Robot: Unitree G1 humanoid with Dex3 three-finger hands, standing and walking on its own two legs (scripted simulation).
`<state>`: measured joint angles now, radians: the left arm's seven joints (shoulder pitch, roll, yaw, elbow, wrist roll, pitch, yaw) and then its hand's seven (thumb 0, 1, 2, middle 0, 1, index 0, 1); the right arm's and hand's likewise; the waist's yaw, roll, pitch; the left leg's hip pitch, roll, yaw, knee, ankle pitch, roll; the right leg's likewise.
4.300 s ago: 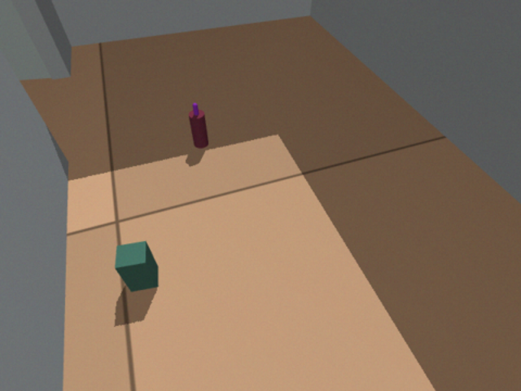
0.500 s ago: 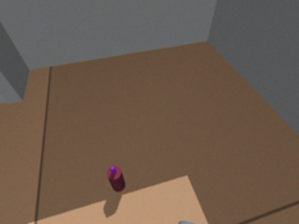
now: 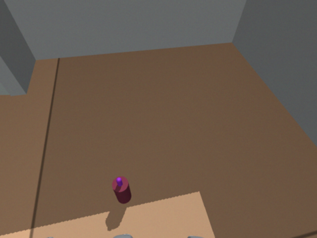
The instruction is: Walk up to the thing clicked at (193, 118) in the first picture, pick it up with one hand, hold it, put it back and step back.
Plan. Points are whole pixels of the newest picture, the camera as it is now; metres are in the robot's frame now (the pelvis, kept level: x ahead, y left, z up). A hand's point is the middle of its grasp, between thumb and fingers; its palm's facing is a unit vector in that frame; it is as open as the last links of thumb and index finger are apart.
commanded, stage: walk up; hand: left
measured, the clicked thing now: (121, 188) +0.45 +0.20 -0.62
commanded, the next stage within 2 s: stand in 1.52 s
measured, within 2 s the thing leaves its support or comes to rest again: neither
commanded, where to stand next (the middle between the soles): +0.09 +0.01 m, yaw -1 degrees
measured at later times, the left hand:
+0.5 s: hand out of the picture +0.07 +0.27 -0.13, palm faces +0.01 -0.92 -0.38, open 7.4 cm
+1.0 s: hand out of the picture +0.13 +0.26 -0.13, palm faces -0.03 -0.94 -0.34, open 7.4 cm
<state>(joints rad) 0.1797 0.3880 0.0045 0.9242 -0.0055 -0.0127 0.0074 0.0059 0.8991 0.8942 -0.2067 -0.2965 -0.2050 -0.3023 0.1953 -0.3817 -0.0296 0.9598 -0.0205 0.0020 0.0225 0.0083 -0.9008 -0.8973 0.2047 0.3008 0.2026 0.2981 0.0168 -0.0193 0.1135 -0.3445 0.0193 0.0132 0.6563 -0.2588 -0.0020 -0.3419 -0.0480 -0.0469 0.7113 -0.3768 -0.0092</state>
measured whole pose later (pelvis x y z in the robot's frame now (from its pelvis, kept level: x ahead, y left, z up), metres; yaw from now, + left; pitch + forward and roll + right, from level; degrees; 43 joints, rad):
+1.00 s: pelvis +0.04 +0.01 +0.03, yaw +0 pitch -2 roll +0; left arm 0.05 0.35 0.00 1.15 0.01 -0.02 0.00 0.00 0.90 0.89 -0.21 -0.30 -0.20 -0.30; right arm 0.09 -0.35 -0.01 1.15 -0.01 0.00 0.02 0.01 -0.90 -0.90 0.20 0.30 0.20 0.30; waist -0.01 0.00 0.05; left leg -0.15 0.01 0.01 0.34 -0.15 0.00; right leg -0.12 -0.05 -0.05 0.32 -0.16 0.03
